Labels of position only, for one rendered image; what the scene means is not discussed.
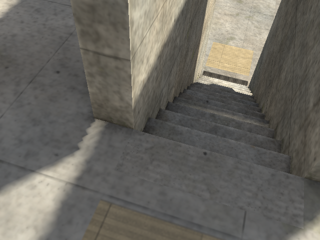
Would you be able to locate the stairs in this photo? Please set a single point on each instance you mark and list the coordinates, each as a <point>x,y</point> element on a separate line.
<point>221,117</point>

